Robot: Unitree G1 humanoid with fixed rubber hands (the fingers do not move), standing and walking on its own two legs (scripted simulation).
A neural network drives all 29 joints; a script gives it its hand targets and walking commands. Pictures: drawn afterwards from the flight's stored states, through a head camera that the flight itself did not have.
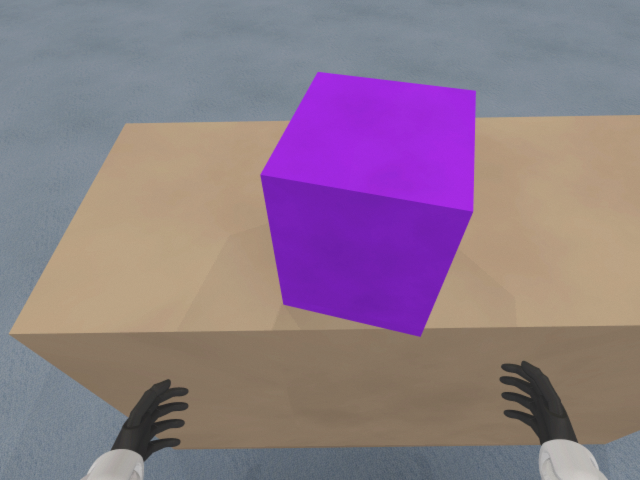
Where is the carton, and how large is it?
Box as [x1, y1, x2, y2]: [260, 72, 475, 336]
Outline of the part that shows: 317,72 260,174 283,304 420,336 472,213 475,91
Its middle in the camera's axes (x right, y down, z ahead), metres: +0.07 -0.04 +0.51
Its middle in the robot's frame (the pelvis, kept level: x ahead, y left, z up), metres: +0.41 -0.04 +0.10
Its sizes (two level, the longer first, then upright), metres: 0.210 0.200 0.250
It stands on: a pedestal, 0.76 m high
